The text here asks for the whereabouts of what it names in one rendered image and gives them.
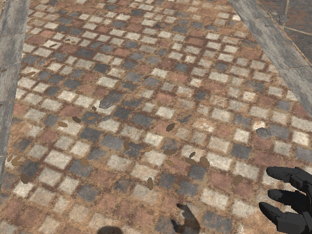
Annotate robot right hand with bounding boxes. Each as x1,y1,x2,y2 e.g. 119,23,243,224
258,166,312,234

